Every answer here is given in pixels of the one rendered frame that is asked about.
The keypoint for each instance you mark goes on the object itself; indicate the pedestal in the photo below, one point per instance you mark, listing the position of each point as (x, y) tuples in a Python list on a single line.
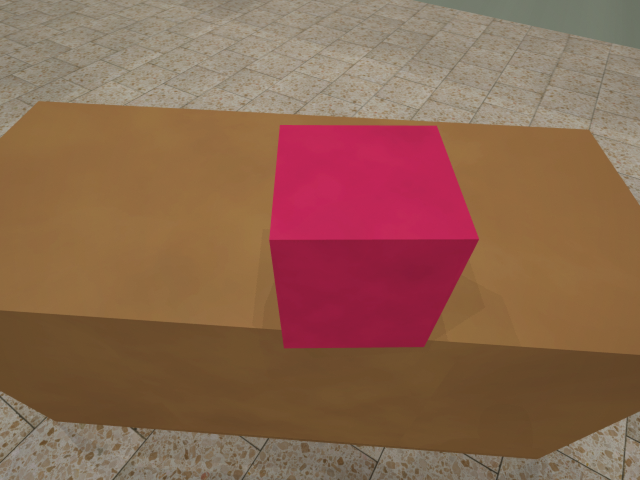
[(137, 288)]

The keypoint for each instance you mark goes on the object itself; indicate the carton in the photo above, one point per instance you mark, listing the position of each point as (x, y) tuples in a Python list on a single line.
[(369, 234)]

